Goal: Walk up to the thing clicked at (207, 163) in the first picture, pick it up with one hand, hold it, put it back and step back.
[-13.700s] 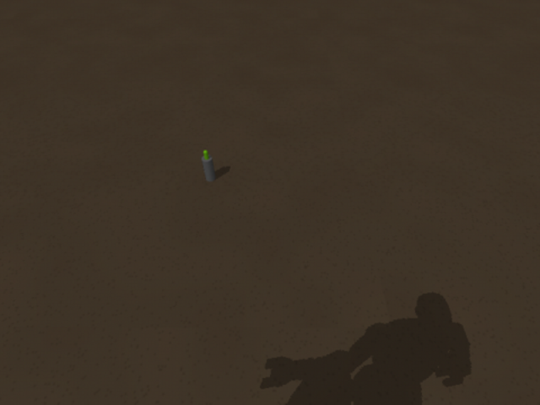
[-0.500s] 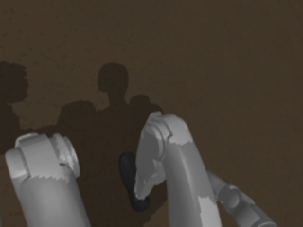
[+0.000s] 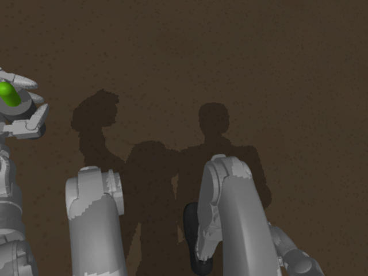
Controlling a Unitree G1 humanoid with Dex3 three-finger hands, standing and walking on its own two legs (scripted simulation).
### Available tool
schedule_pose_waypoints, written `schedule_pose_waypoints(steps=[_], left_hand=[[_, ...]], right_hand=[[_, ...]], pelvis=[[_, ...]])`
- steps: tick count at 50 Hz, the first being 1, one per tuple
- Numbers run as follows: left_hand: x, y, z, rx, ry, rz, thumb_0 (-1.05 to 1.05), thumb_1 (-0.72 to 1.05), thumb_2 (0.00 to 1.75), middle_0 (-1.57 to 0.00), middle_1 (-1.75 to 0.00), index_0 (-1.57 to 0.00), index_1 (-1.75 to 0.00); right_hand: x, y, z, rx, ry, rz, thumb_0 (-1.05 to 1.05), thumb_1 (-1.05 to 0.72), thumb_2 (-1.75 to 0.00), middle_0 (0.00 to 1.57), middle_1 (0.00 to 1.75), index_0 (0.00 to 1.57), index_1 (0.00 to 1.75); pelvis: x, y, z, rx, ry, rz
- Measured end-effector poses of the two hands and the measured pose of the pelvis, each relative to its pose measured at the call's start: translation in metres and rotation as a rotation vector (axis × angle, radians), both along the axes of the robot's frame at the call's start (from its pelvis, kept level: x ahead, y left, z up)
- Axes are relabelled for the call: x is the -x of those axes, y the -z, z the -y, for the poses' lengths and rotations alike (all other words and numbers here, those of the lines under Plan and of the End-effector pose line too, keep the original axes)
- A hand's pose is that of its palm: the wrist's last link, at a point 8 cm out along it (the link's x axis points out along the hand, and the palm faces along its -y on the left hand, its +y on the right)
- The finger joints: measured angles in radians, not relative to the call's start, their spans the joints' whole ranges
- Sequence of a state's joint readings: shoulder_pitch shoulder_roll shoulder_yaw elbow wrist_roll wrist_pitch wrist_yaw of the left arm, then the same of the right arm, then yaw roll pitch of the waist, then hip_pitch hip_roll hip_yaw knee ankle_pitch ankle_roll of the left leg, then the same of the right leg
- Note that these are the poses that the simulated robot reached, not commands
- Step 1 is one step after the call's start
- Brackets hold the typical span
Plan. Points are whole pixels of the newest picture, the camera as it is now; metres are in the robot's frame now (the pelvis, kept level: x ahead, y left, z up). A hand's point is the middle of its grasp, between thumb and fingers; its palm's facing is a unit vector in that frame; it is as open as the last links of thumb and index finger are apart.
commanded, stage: settle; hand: left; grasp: from the side
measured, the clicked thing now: (20, 111) +0.43 +0.30 -0.07
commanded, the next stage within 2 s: lift in 1.00 s
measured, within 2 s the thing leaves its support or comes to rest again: neither
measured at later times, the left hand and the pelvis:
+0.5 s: hand (27, 89) +0.43 +0.26 +0.00, palm faces +0.22 -0.97 -0.05, open 7.1 cm; pelvis +0.01 -0.01 +0.04, yaw +4 degrees
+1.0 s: hand (24, 82) +0.43 +0.26 +0.03, palm faces +0.23 -0.97 -0.05, open 7.1 cm; pelvis +0.01 -0.02 +0.05, yaw +6 degrees
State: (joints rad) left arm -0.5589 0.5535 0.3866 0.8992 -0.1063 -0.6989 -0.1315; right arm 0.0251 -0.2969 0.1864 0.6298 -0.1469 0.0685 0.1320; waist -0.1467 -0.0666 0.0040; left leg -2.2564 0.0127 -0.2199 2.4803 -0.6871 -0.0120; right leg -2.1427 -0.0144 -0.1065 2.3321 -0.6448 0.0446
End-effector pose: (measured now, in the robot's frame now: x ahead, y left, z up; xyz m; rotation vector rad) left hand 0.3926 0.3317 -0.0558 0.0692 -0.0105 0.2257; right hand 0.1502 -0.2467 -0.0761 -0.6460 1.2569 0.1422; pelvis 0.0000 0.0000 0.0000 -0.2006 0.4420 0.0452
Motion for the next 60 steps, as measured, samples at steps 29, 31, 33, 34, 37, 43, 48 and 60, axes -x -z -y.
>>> schedule_pose_waypoints(steps=[29,31,33,34,37,43,48,60], left_hand=[[-0.008,-0.066,0.021,0.021,-0.001,-0.044,0.02,-0.02,1.09,-0.9,-1.06,-0.88,-1.06],[-0.007,-0.07,0.021,0.022,-0.002,-0.04,0.02,-0.02,1.09,-0.9,-1.07,-0.88,-1.07],[-0.006,-0.073,0.021,0.026,-0.006,-0.036,0.02,-0.02,1.1,-0.9,-1.07,-0.89,-1.07],[-0.006,-0.075,0.021,0.026,-0.007,-0.037,0.02,-0.03,1.1,-0.91,-1.06,-0.89,-1.07],[-0.007,-0.078,0.022,0.022,-0.005,-0.043,0.02,-0.03,1.1,-0.91,-1.07,-0.89,-1.07],[-0.007,-0.084,0.022,0.027,-0.014,-0.04,0.02,-0.03,1.1,-0.91,-1.07,-0.89,-1.07],[-0.007,-0.088,0.023,0.023,-0.012,-0.042,0.03,-0.04,1.12,-0.91,-1.07,-0.89,-1.07],[-0.012,-0.096,0.026,0.028,-0.016,-0.04,0.03,-0.04,1.12,-0.91,-1.07,-0.89,-1.08]], right_hand=[[-0.019,-0.013,0.025,-0.054,0.129,0.07,0.0,-0.89,-0.9,0.2,0.3,0.2,0.3],[-0.019,-0.014,0.025,-0.057,0.131,0.073,0.0,-0.89,-0.9,0.2,0.3,0.2,0.3],[-0.018,-0.015,0.024,-0.06,0.132,0.074,0.0,-0.89,-0.9,0.2,0.3,0.2,0.3],[-0.018,-0.016,0.024,-0.061,0.133,0.074,0.0,-0.89,-0.9,0.2,0.3,0.2,0.3],[-0.016,-0.017,0.023,-0.066,0.137,0.075,0.0,-0.89,-0.9,0.2,0.3,0.2,0.3],[-0.011,-0.019,0.021,-0.074,0.146,0.071,0.0,-0.89,-0.9,0.2,0.3,0.2,0.3],[-0.005,-0.021,0.02,-0.079,0.156,0.063,0.0,-0.89,-0.9,0.2,0.3,0.2,0.3],[0.003,-0.025,0.023,-0.076,0.174,0.042,0.0,-0.9,-0.9,0.2,0.3,0.2,0.3]], pelvis=[[-0.011,-0.04,0.016,-0.087,-0.027,-0.111],[-0.011,-0.042,0.016,-0.09,-0.028,-0.113],[-0.011,-0.044,0.016,-0.093,-0.029,-0.114],[-0.01,-0.045,0.016,-0.094,-0.03,-0.115],[-0.01,-0.047,0.016,-0.096,-0.032,-0.115],[-0.009,-0.05,0.016,-0.1,-0.035,-0.113],[-0.008,-0.053,0.016,-0.103,-0.037,-0.115],[-0.009,-0.059,0.016,-0.108,-0.039,-0.122]])
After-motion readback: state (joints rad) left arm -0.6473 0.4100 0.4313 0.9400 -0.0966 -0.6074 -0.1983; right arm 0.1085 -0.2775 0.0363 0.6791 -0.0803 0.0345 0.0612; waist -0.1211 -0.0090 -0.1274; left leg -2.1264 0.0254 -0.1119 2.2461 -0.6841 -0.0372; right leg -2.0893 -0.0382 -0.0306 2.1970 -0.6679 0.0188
